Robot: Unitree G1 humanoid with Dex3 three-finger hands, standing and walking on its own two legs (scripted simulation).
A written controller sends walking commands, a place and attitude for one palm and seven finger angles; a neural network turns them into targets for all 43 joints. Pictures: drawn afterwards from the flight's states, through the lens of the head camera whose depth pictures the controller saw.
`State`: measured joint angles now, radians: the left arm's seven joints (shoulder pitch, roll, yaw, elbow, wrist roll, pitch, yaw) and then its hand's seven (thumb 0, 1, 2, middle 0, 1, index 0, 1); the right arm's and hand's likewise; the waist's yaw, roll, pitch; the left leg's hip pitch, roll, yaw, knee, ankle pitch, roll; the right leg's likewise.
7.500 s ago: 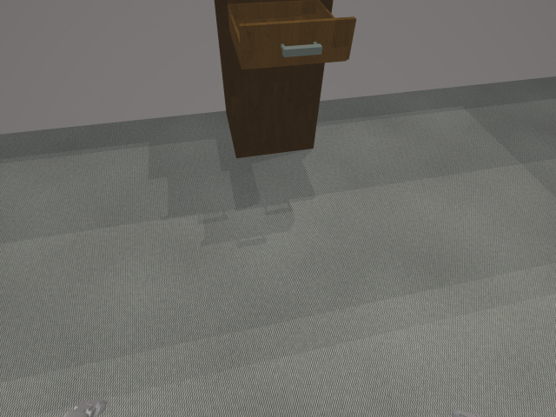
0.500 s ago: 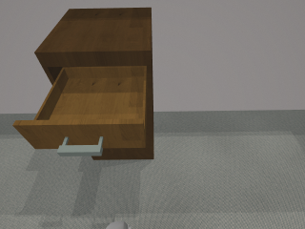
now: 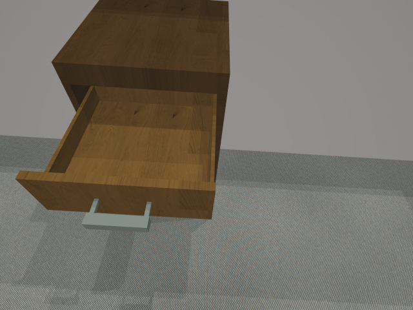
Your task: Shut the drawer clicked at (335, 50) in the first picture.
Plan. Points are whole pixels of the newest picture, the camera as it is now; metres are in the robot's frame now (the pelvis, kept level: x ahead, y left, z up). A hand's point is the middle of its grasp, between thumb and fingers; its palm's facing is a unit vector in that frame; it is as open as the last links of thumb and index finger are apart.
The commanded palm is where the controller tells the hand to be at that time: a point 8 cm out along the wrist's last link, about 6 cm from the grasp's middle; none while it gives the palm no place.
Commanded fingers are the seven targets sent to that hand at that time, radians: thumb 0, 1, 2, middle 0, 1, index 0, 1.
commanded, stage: come to a stop and stand still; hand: left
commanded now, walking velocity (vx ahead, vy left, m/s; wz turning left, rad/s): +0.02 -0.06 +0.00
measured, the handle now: (120, 213) +0.29 +0.22 -0.04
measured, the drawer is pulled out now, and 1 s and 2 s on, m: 0.30 0.30 0.30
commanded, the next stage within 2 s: look again from close up in 0.74 s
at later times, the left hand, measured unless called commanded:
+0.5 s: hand out of the picture +0.00 +0.10 -0.17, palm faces +0.07 -0.97 -0.23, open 7.2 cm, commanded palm none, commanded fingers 0.00 0.90 0.90 -0.20 -0.30 -0.20 -0.30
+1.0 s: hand out of the picture -0.08 +0.10 -0.18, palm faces +0.05 -0.99 -0.16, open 7.4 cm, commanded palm none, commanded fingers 0.00 0.90 0.90 -0.20 -0.30 -0.20 -0.30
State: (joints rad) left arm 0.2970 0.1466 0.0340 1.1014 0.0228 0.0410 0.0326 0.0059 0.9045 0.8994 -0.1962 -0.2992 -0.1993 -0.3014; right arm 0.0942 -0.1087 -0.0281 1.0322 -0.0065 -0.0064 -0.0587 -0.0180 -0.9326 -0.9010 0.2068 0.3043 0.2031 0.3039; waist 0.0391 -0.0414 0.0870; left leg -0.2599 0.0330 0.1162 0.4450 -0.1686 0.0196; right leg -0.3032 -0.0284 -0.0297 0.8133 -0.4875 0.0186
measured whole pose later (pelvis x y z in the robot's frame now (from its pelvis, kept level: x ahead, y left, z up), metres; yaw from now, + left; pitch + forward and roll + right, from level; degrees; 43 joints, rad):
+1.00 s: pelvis -0.06 -0.05 +0.00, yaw +2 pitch -1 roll -2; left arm 0.33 0.09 0.00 1.12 0.02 -0.02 0.04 0.01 0.90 0.90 -0.20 -0.30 -0.20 -0.30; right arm 0.34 -0.13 -0.01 1.06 -0.01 -0.01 -0.03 0.00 -0.91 -0.90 0.20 0.30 0.20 0.30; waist -0.03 0.05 0.02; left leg -0.25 0.04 0.02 0.57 -0.30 0.00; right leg -0.24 0.03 -0.10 0.48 -0.23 -0.04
